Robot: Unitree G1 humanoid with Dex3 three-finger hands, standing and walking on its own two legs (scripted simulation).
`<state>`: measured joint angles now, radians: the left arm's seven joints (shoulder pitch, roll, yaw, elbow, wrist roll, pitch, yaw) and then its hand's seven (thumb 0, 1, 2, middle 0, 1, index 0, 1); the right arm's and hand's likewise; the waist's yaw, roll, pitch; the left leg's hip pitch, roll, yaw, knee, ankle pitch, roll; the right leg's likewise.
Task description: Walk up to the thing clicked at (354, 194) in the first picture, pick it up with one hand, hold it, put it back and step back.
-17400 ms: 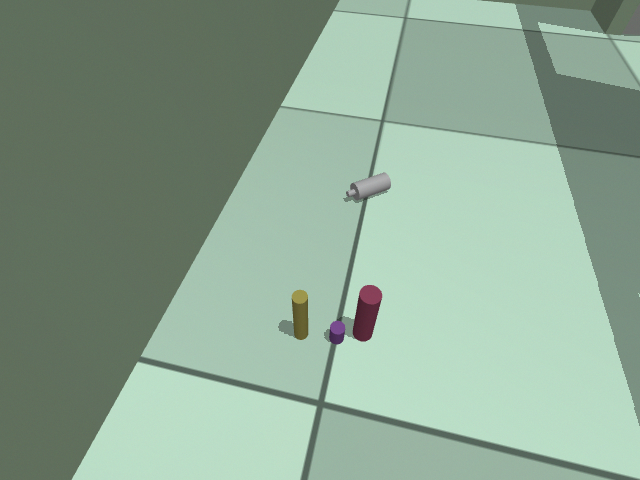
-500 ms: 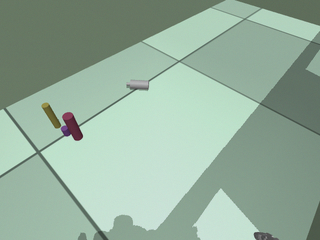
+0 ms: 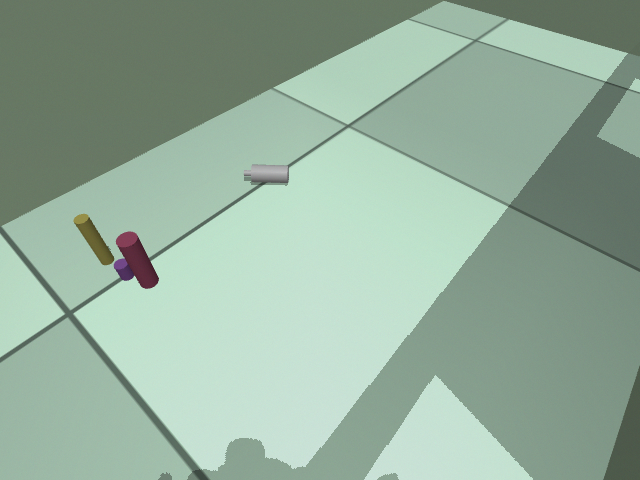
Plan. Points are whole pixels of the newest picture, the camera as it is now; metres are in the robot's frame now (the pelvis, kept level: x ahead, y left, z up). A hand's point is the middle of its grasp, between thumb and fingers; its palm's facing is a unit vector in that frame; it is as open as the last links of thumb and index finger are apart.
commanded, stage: stand
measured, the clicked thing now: (266, 173) +1.51 +0.20 -0.74
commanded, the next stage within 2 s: walk up in 1.90 s
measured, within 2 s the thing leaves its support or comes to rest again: neither
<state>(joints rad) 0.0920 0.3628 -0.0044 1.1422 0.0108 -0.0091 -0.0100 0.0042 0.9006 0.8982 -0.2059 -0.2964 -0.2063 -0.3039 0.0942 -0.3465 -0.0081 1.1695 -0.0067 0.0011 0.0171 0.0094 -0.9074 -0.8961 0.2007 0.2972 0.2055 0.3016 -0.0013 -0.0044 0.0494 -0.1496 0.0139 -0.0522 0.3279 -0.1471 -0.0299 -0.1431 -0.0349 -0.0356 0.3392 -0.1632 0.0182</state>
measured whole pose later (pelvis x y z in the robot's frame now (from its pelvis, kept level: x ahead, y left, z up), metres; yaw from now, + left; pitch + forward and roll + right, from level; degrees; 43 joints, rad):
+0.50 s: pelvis +0.02 -0.01 +0.00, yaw +0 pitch -1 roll +0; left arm 0.09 0.35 -0.01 1.13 0.01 -0.01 -0.01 0.00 0.90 0.90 -0.21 -0.30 -0.21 -0.30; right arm 0.08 -0.35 0.00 1.15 0.00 -0.01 0.01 0.01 -0.91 -0.90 0.20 0.30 0.21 0.30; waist 0.00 0.00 0.04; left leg -0.13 0.02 -0.05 0.32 -0.18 -0.04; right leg -0.12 -0.03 -0.03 0.33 -0.19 0.01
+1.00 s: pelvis +0.02 -0.01 +0.00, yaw +0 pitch -1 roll +0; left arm 0.10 0.35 0.00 1.14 0.01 -0.01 -0.01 0.00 0.90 0.90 -0.21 -0.30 -0.21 -0.30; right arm 0.09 -0.35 0.00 1.15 0.00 0.00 0.01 0.01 -0.91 -0.90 0.20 0.30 0.21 0.30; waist 0.00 0.01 0.05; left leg -0.11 0.03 -0.05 0.31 -0.17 -0.04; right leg -0.11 -0.01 -0.04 0.32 -0.19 0.00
